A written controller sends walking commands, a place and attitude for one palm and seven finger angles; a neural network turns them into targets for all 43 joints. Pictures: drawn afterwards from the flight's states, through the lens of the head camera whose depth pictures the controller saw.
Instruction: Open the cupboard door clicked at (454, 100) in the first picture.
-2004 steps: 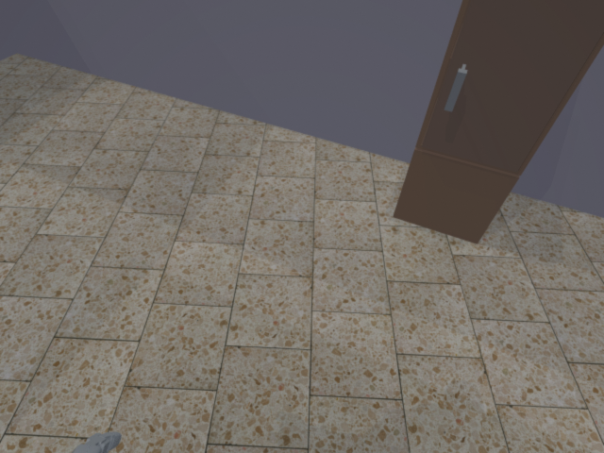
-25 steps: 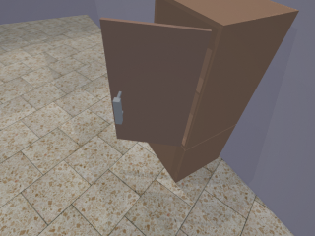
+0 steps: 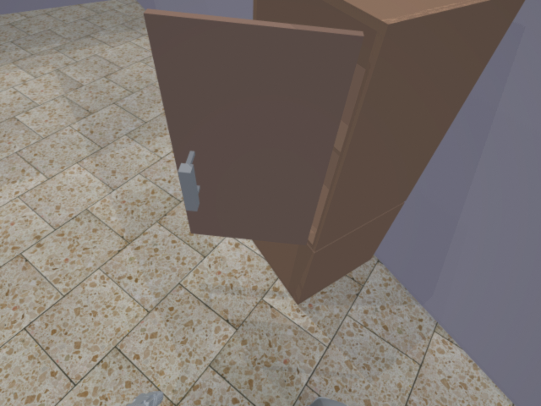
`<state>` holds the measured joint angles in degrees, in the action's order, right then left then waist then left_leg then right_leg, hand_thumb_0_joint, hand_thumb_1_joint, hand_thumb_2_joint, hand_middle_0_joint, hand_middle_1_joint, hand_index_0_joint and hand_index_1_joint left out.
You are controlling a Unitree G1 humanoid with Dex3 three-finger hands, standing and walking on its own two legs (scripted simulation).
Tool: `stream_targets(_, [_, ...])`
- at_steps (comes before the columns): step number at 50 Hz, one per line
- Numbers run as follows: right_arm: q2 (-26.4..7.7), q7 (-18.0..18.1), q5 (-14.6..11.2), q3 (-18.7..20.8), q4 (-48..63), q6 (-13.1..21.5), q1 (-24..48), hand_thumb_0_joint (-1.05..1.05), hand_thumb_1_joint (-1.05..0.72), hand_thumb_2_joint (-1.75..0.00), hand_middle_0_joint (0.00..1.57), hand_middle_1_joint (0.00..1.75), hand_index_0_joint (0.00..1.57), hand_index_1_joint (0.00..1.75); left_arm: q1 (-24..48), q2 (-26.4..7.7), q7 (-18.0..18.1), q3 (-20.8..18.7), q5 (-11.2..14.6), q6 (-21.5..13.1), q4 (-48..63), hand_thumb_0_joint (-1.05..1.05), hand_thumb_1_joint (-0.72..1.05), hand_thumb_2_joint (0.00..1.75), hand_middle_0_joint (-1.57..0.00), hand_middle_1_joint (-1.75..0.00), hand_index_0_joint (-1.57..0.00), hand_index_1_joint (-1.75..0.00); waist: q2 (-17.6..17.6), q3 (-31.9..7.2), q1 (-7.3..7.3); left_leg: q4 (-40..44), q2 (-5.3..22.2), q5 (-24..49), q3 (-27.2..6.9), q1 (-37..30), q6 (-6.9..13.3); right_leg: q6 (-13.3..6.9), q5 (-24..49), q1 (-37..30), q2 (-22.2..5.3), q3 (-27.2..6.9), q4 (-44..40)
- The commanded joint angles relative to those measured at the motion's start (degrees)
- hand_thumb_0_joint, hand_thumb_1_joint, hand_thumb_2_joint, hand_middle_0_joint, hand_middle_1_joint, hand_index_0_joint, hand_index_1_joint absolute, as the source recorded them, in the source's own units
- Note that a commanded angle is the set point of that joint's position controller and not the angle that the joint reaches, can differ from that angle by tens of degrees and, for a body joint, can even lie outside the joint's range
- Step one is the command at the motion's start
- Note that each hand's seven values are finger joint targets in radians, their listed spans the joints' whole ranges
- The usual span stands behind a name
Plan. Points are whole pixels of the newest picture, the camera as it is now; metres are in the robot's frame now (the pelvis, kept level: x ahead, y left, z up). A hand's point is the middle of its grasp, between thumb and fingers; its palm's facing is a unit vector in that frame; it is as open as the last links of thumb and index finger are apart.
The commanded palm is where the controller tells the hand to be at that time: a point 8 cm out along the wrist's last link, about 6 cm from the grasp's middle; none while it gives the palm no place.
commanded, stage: come to a stop and stand still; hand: left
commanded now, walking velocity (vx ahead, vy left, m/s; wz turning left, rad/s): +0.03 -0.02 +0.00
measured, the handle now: (192, 181) +0.57 +0.18 -0.07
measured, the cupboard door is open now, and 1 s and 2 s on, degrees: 53 53 53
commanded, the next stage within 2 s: look again from close up in 0.68 s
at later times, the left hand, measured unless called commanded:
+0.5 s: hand out of the picture -0.05 +0.16 -0.16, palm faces +0.02 -0.99 -0.16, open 7.3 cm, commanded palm none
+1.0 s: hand out of the picture -0.04 +0.16 -0.16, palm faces +0.00 -0.98 -0.18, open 7.3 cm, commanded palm none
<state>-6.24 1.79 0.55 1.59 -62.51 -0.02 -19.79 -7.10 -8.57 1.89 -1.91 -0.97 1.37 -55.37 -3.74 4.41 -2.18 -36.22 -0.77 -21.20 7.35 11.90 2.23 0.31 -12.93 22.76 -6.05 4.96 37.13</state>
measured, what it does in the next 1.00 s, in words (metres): steps on the spot: right foot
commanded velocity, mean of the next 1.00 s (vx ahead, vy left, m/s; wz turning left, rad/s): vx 0.00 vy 0.00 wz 0.00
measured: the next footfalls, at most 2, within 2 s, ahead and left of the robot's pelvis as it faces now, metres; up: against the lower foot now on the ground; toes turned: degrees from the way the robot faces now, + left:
right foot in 0.18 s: +0.04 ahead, -0.12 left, +0.00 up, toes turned +2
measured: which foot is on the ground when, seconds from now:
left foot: down 0.00-1.00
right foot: up 0.00-0.16, down 0.18-1.00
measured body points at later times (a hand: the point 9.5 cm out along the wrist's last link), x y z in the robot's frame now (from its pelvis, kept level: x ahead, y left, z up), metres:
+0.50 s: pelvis -0.03 +0.00 +0.02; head -0.03 +0.00 +0.47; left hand -0.05 +0.21 -0.14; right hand -0.01 -0.23 -0.13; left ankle -0.03 +0.08 -0.72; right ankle +0.00 -0.12 -0.72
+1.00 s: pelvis -0.03 +0.00 +0.01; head -0.03 -0.01 +0.46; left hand -0.04 +0.21 -0.14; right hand -0.05 -0.20 -0.15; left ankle -0.03 +0.08 -0.72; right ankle +0.00 -0.12 -0.72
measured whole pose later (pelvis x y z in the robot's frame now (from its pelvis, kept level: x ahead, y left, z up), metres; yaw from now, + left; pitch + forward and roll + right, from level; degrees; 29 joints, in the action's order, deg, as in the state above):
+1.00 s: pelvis -0.03 +0.00 +0.01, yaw +0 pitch -1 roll +0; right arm -6.6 0.7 1.3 -0.5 -60.9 0.7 -20.3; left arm -18.9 -6.6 2.1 0.8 -1.4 -0.8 -62.9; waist 1.3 0.0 -1.3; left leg -30.5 -0.5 -16.2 7.2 13.8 3.3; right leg 0.3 -13.3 16.7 -2.2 2.9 30.9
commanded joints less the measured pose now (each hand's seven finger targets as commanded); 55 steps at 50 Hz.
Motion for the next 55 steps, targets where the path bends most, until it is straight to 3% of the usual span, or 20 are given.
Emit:
stream_targets(1, [-5.99, 0.51, 1.01, 0.90, 4.27, 1.07, -1.36, 0.00, -0.90, -0.90, 0.20, 0.30, 0.20, 0.30, -1.93, -3.85, 0.27, -1.51, -0.39, 1.10, 3.90, 0.00, 0.90, 0.90, -0.20, -0.30, -0.20, -0.30, 10.56, 4.11, 2.37, 23.03, 17.21, 21.43, -17.27, 11.66, 6.90, -1.64, -10.94, -1.78, 2.55, -3.64, 12.07])
stream_targets(2, [-6.82, 0.68, 1.22, 1.02, 4.83, 1.29, 0.04, 0.00, -0.90, -0.90, 0.20, 0.30, 0.20, 0.30, -4.05, -2.10, 0.19, -1.47, -0.47, 0.89, 3.31, 0.00, 0.90, 0.90, -0.20, -0.30, -0.20, -0.30, 10.12, 1.85, 3.08, 20.30, 16.31, 28.23, -15.02, 7.50, 7.48, -1.46, -11.03, -1.01, 2.87, -4.01, 12.80])
stream_targets(4, [-7.62, 0.79, 1.26, 1.16, 5.10, 1.54, 0.52, 0.00, -0.90, -0.90, 0.20, 0.30, 0.20, 0.30, -5.80, -1.45, 0.07, -0.98, -0.18, 0.07, 2.63, 0.00, 0.90, 0.90, -0.20, -0.30, -0.20, -0.30, 10.90, -2.33, 2.88, 15.42, 14.77, 41.56, -11.47, -3.31, 7.73, -0.94, -11.25, -0.06, 2.93, -3.07, 6.47])
stream_targets(6, [-7.95, 0.83, 0.88, 1.44, 4.79, 1.53, -0.08, 0.00, -0.90, -0.90, 0.20, 0.30, 0.20, 0.30, -6.77, -1.51, 0.04, -0.52, -0.13, -0.84, 1.99, 0.00, 0.90, 0.90, -0.20, -0.30, -0.20, -0.30, 9.56, -4.78, 2.36, 11.82, 13.81, 47.21, -9.43, -9.68, 6.53, -0.36, -6.60, -2.37, 3.18, -2.01, -3.37])
stream_targets(7, [-8.12, 0.78, 0.64, 1.42, 4.79, 1.53, -0.38, 0.00, -0.90, -0.90, 0.20, 0.30, 0.20, 0.30, -7.85, -1.87, 0.09, -0.44, -0.04, -1.28, 1.52, 0.00, 0.90, 0.90, -0.20, -0.30, -0.20, -0.30, 9.29, -5.75, 2.55, 10.30, 12.75, 45.62, -9.12, -9.74, 5.22, -0.19, -1.57, -5.60, 3.00, -2.38, -9.23])
stream_targets(8, [-7.66, 0.74, 0.31, 1.31, 4.56, 1.65, -0.17, 0.00, -0.90, -0.90, 0.20, 0.30, 0.20, 0.30, -9.55, -2.82, 0.22, -0.43, -0.04, -1.79, 0.61, 0.00, 0.90, 0.90, -0.20, -0.30, -0.20, -0.30, 6.70, -6.92, 2.72, 8.63, 10.71, 42.04, -8.25, -8.68, 3.17, -0.75, 9.00, -9.68, 1.87, -4.42, -13.19])
stream_targets(9, [-6.94, 0.65, -0.03, 1.17, 4.85, 1.74, -0.26, 0.00, -0.90, -0.90, 0.20, 0.30, 0.20, 0.30, -10.42, -4.67, 0.43, -0.35, -0.01, -2.22, -0.08, 0.00, 0.90, 0.90, -0.20, -0.30, -0.20, -0.30, 3.63, -7.19, 2.07, 8.47, 8.44, 32.62, -6.67, -4.58, 1.02, -2.08, 21.10, -13.17, -1.60, -8.83, -12.23])
stream_targets(10, [-6.57, 0.53, -0.02, 1.13, 5.08, 1.66, -0.13, 0.00, -0.90, -0.90, 0.20, 0.30, 0.20, 0.30, -10.15, -5.52, 0.36, -0.19, 0.08, -2.24, -0.23, 0.00, 0.90, 0.90, -0.20, -0.30, -0.20, -0.30, 3.39, -5.87, 1.21, 10.91, 7.26, 24.13, -6.04, -3.09, -0.16, -3.03, 25.28, -12.56, -4.16, -9.30, -11.28])
stream_targets(12, [-6.93, 0.29, 0.07, 0.72, 4.37, 0.76, 0.88, 0.00, -0.90, -0.90, 0.20, 0.30, 0.20, 0.30, -9.10, -5.32, 0.30, 0.31, 0.15, -2.14, -0.51, 0.00, 0.90, 0.90, -0.20, -0.30, -0.20, -0.30, -1.56, -6.53, 1.07, 12.52, 7.31, 16.36, -6.15, -3.89, -0.84, -3.61, 18.20, -10.92, -3.03, -9.95, -11.89])
stream_targets(15, [-7.60, -0.14, 0.10, 0.03, 3.47, 0.83, 2.47, 0.00, -0.90, -0.90, 0.20, 0.30, 0.20, 0.30, -9.40, -5.02, 0.07, 1.01, 0.09, -1.70, -1.40, 0.00, 0.90, 0.90, -0.20, -0.30, -0.20, -0.30, 0.74, -2.16, 1.63, 17.26, 8.00, 9.05, -7.42, -1.80, -0.26, -2.46, 5.27, -8.24, -0.95, -9.31, -15.22])
stream_targets(20, [-8.02, -0.59, 0.21, -0.47, 2.17, 0.47, 2.19, 0.00, -0.90, -0.90, 0.20, 0.30, 0.20, 0.30, -12.19, -5.05, -0.05, 1.51, -0.12, -1.56, -3.36, 0.00, 0.90, 0.90, -0.20, -0.30, -0.20, -0.30, 2.14, 1.84, 1.99, 21.34, 7.66, -2.33, -8.94, 2.46, -0.15, -1.93, -5.49, -6.59, 0.20, -9.13, -18.57])
stream_targets(25, [-7.22, -0.59, 0.19, -0.87, 0.48, 0.85, 0.38, 0.00, -0.90, -0.90, 0.20, 0.30, 0.20, 0.30, -14.95, -4.20, 0.02, 1.64, 0.00, -2.12, -4.95, 0.00, 0.90, 0.90, -0.20, -0.30, -0.20, -0.30, 3.10, 0.01, 2.24, 21.17, 7.25, -0.69, -9.03, 1.86, -0.03, -2.08, -4.15, -7.59, -0.07, -8.82, -18.85])
stream_targets(38, [-3.82, -0.04, 0.04, -1.48, -2.69, 1.19, -4.60, 0.00, -0.90, -0.90, 0.20, 0.30, 0.20, 0.30, -18.65, -1.25, 0.40, 2.10, 0.27, -2.63, -7.73, 0.00, 0.90, 0.90, -0.20, -0.30, -0.20, -0.30, 3.29, 1.21, 2.53, 19.74, 6.77, 1.64, -8.14, 3.77, -0.38, -2.59, -2.20, -8.58, 0.16, -8.60, -18.08])
stream_targets(39, [-7.49, -0.82, -0.01, -1.24, 2.17, 1.69, 5.13, 0.00, -0.90, -0.90, 0.20, 0.30, 0.20, 0.30, -20.38, -4.34, 2.36, 2.55, -0.63, -3.39, -9.34, 0.00, 0.90, 0.90, -0.20, -0.30, -0.20, -0.30, 8.83, 4.71, 5.21, 8.37, 7.50, 5.80, -4.16, 6.34, -2.59, -2.50, 7.03, -5.62, -2.48, -8.97, -16.27])
stream_targets(40, [-4.13, -0.95, 0.12, -1.18, 3.49, 0.88, 0.56, 0.00, -0.90, -0.90, 0.20, 0.30, 0.20, 0.30, -17.73, -6.68, 1.78, 1.78, -0.14, -3.65, -6.90, 0.00, 0.90, 0.90, -0.20, -0.30, -0.20, -0.30, 8.09, -2.03, 1.37, 8.12, 3.96, 0.49, -5.87, 3.16, -2.44, -4.03, -9.36, -4.95, -3.79, -13.42, -18.66])
stream_targets(42, [-4.31, -1.34, 0.81, -1.10, 3.24, 0.72, -4.19, 0.00, -0.90, -0.90, 0.20, 0.30, 0.20, 0.30, -14.27, -6.53, 1.05, 1.18, -0.05, -3.95, -5.19, 0.00, 0.90, 0.90, -0.20, -0.30, -0.20, -0.30, 4.49, -3.92, -0.20, 7.76, 4.25, 1.28, -6.04, 0.93, -1.41, -4.63, -16.34, -1.05, -3.03, -11.66, -17.73])
stream_targets(44, [-4.48, -1.04, 0.80, -1.03, 3.43, 1.29, -5.34, 0.00, -0.90, -0.90, 0.20, 0.30, 0.20, 0.30, -14.09, -3.80, 0.84, 1.47, -0.03, -3.71, -5.02, 0.00, 0.90, 0.90, -0.20, -0.30, -0.20, -0.30, 5.17, -1.67, 0.00, 12.73, 6.10, 1.07, -8.65, 3.68, -0.43, -3.77, -11.46, -1.72, -0.11, -8.93, -14.08])
stream_targets(46, [-5.18, -0.82, 0.75, -0.96, 4.13, 1.70, -3.62, 0.00, -0.90, -0.90, 0.20, 0.30, 0.20, 0.30, -14.93, -2.60, 0.62, 1.66, -0.21, -3.40, -5.13, 0.00, 0.90, 0.90, -0.20, -0.30, -0.20, -0.30, 6.14, 0.79, 1.54, 17.41, 7.58, -3.11, -11.05, 8.84, 0.46, -3.20, -6.51, -5.50, 1.41, -6.59, -11.57])
stream_targets(48, [-6.07, -0.75, 0.66, -0.88, 4.47, 2.08, -2.46, 0.00, -0.90, -0.90, 0.20, 0.30, 0.20, 0.30, -15.69, -2.24, 0.48, 1.70, -0.19, -3.40, -5.30, 0.00, 0.90, 0.90, -0.20, -0.30, -0.20, -0.30, 4.00, 0.71, 2.41, 18.74, 7.74, -2.83, -11.40, 9.90, 0.66, -2.87, -2.38, -8.26, 1.46, -6.38, -10.72])
stream_targets(55, [-7.62, -0.67, 0.50, -1.10, 3.14, 2.44, -1.90, 0.00, -0.90, -0.90, 0.20, 0.30, 0.20, 0.30, -13.99, -3.90, 0.43, 1.67, 0.06, -3.45, -4.52, 0.00, 0.90, 0.90, -0.20, -0.30, -0.20, -0.30, 2.40, 1.29, 2.03, 19.21, 7.35, 3.09, -9.87, 5.30, 0.54, -2.68, 1.72, -7.98, 0.60, -7.64, -12.52])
